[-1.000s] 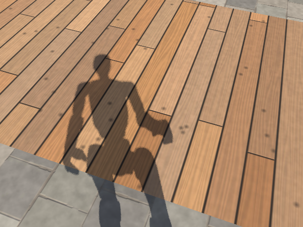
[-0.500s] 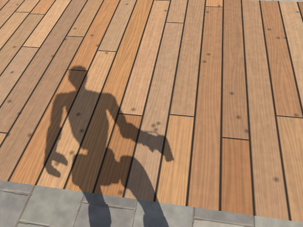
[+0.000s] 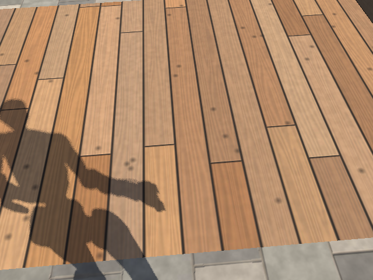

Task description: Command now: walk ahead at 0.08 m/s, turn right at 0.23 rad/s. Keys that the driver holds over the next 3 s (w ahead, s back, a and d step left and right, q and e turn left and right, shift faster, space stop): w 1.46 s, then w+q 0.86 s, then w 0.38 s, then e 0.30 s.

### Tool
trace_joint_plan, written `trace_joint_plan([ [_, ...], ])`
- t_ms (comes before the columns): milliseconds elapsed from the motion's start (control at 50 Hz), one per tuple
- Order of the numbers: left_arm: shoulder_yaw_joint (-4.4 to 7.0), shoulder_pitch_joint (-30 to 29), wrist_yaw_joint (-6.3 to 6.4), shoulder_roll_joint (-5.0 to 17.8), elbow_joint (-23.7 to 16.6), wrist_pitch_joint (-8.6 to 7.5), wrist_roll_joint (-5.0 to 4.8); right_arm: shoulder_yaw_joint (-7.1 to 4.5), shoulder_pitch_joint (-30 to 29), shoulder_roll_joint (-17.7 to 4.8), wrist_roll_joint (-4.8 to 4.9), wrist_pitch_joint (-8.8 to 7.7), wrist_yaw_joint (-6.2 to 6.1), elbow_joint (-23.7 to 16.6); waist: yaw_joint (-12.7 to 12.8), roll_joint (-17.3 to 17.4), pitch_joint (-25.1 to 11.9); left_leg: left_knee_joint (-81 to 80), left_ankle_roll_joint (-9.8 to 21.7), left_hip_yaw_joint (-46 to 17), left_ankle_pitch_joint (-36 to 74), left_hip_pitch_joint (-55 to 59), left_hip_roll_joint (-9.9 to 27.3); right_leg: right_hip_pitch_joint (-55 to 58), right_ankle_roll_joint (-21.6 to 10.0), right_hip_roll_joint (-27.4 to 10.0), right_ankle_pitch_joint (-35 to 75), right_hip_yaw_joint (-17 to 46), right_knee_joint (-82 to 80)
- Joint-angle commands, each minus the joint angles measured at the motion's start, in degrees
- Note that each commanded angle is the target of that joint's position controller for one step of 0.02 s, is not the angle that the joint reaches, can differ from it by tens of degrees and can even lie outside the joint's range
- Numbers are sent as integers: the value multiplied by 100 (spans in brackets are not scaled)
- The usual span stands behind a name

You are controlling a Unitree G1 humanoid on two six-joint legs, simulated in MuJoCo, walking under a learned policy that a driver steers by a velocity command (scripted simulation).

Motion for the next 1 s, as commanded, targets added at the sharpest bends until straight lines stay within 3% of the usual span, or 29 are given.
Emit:
trace_joint_plan([
  [20, 100, -99, -1, 624, -281, -39, -57, -40, 191, -367, -34, -166, 107, -239, -242, -628, -706, -1606, 240, 148, 997, 899, 83, 424, -637, -1260, 605, 1355, -429],
  [40, 45, 125, -16, 467, -183, -72, 6, -40, 332, -467, -122, -180, 115, -173, -206, -363, -708, -1670, 372, -93, 1196, 1519, 425, -62, -366, -982, -509, 1121, -274],
  [60, -24, 356, -46, 252, -103, -111, 97, -50, 643, -706, -201, -178, 106, -148, -158, 515, -753, -1951, 762, -1123, 699, 2025, 1324, -738, -56, -375, -1794, 403, 872],
  [80, 48, 151, -31, 440, -377, -192, -21, -170, 942, -1222, -246, -180, 121, 16, -185, 1372, -308, -2418, 1637, -2430, -589, 1710, 2040, -1748, 117, 143, -2360, -403, 1570],
  [100, 153, -188, -14, 848, -422, -284, -43, -201, 859, -1197, -181, -241, 118, -21, -376, 1170, 202, -2799, 1987, -2995, -1940, 1389, 2287, -2246, 261, -270, -2088, -363, 2467],
  [120, 230, -197, -32, 989, -370, -337, -86, -151, 685, -1008, -108, -279, 71, -48, -292, 1035, 416, -2893, 1823, -2764, -2093, 1304, 2097, -2439, 314, -461, -1649, -381, 2832],
  [160, 238, -68, -96, 831, -243, -386, -20, -82, 628, -804, 10, -296, 6, -63, -249, 984, 327, -2926, 1536, -2156, -1555, 1598, 1730, -2612, 468, -730, -1008, -640, 3001],
  [180, 205, -191, -137, 666, -252, -445, -14, -57, 744, -753, 10, -306, -11, -30, -318, 885, 298, -2952, 1476, -1850, -1170, 1615, 1586, -2588, 500, -804, -709, -764, 2946],
  [240, 87, -571, -201, 268, -341, -598, -42, -54, 1019, -744, 5, -331, -7, 42, -510, 842, 178, -2928, 1419, -1092, -189, 1503, 1253, -2151, 548, -845, -162, -1152, 2064],
  [280, 35, -774, -234, 157, -410, -656, -74, -75, 1118, -873, 17, -327, 15, 46, -601, 922, 155, -2893, 1430, -843, 123, 1234, 1201, -1590, 535, -804, -64, -1289, 1293],
  [360, 69, -744, -300, 380, -459, -689, -162, -110, 1324, -1087, 94, -313, 119, 76, -552, 903, 204, -2719, 1508, -947, 38, 918, 1476, -776, 370, -758, 28, -1375, 486],
  [400, 123, -279, -291, 481, -314, -687, -164, -77, 1263, -1036, 120, -284, 143, 70, -228, 772, 132, -2395, 1360, -872, 153, 635, 1444, 76, 218, -675, 270, -1440, 78],
  [420, 199, 210, -249, 610, -173, -671, -184, -21, 1268, -902, 80, -285, 154, 74, 24, 692, -43, -1947, 1228, -715, 556, 397, 1307, 791, 107, -618, 183, -1434, -43],
  [440, 307, 944, -187, 859, -34, -667, -187, 83, 1196, -615, 11, -312, 175, 31, 410, 362, -460, -768, 971, -290, 933, -45, 949, 1826, -98, -1022, 44, -920, -193],
  [460, 458, 1648, -152, 1534, 31, -635, -60, 242, 1272, -113, -60, -417, 171, -256, 531, -1270, -1157, 1454, 511, 510, 27, -1615, 232, 3290, -795, -2432, -834, 1258, -657],
  [480, 432, 1957, -237, 1441, 131, -668, -24, 167, 1096, -436, 45, -524, 139, -353, 625, -1552, -1243, 2660, 479, 66, -1312, -2383, 58, 3115, -1303, -2950, -1813, 2961, -1411],
  [500, 280, 1497, -282, 1047, 72, -712, -11, 44, 1016, -836, 173, -565, 171, -365, 398, -1102, -543, 3196, 637, -132, -982, -2818, 466, 2630, -1194, -2864, -2124, 2474, -1468],
  [520, 196, 1145, -307, 786, -12, -731, -5, 42, 903, -842, 186, -574, 204, -332, 258, -879, -189, 3198, 738, -58, -450, -2790, 671, 2182, -1046, -2550, -1830, 1798, -1536],
  [560, 115, 711, -340, 585, -67, -737, 14, 30, 788, -691, 36, -543, 232, -294, 40, -585, 157, 2755, 712, 4, 274, -2544, 929, 1507, -895, -2127, -597, 878, -1773],
  [600, 120, 636, -331, 599, -50, -757, 10, 68, 816, -487, 2, -476, 283, -263, -87, -570, 140, 2554, 602, 130, 734, -2300, 958, 1218, -887, -1924, 422, 319, -1945],
  [660, 142, 796, -288, 659, 80, -780, -12, 97, 430, -388, -49, -414, 280, -414, -77, -348, 189, 1782, 383, 222, 1347, -2477, 910, 1190, -939, -1825, 1426, -214, -2038],
  [760, 172, 1214, -193, 814, 337, -744, -69, 221, -673, -180, -19, -484, 376, -788, 245, -334, 396, -95, 348, 487, 2636, -1778, 562, 942, -799, -1683, 1339, -754, -2178],
  [860, 215, 1443, -151, 891, 602, -633, -126, 181, -1007, -381, 10, -533, 512, -1019, 127, -351, 402, -758, 685, 373, 2146, -1769, 423, 1994, -643, -2115, 2093, -712, -1686],
  [900, 251, 1373, -124, 1025, 618, -559, -85, 85, -549, -596, -2, -524, 490, -932, -160, -561, -27, -734, 867, 608, 1624, -994, 128, 2265, -519, -2084, 3851, -774, -962],
  [920, 231, 1299, -109, 1010, 615, -499, -57, -36, 195, -799, -3, -508, 439, -732, -568, -568, -529, -822, 1032, 799, 1604, 15, -74, 2169, -395, -1875, 4717, -951, -15],
  [940, 158, 1326, -81, 891, 545, -476, -5, -139, 1162, -1068, -30, -481, 365, -510, -973, -456, -1259, -568, 1285, 388, 1780, 1712, 356, 1266, -215, -1650, 4088, -1072, 1338],
  [960, -51, 2099, -153, 180, 422, -567, 4, -279, 1860, -1631, -162, -449, 324, -419, -739, 837, -2280, -626, 2243, -2262, 846, 4203, 1968, -1182, 219, -770, 1399, -1227, 3786],
  [980, -86, 2066, -180, 205, 552, -699, -57, -173, 1982, -1236, -54, -444, 349, -325, -805, 1342, -2777, -1700, 2440, -4049, 28, 4542, 2380, -2052, 246, -272, -2004, -427, 4740],
  [1000, 70, 1398, -216, 754, 363, -782, -245, -78, 1580, -962, 0, -437, 326, -353, -812, 1001, -1726, -1914, 2098, -3324, -401, 3808, 2174, -2665, 176, -650, -1833, -325, 5107],
])
Next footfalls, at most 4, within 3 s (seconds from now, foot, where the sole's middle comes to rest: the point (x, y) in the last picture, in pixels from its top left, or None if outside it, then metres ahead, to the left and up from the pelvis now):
0.04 left None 0.04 0.14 -0.78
0.44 right None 0.19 -0.14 -0.78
0.94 left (182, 259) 0.55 0.08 -0.78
1.48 right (244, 190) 0.84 -0.16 -0.78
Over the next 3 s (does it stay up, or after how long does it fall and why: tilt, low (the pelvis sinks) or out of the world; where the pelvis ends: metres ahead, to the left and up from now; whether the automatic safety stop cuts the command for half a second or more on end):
stays up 1.44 0.18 -0.01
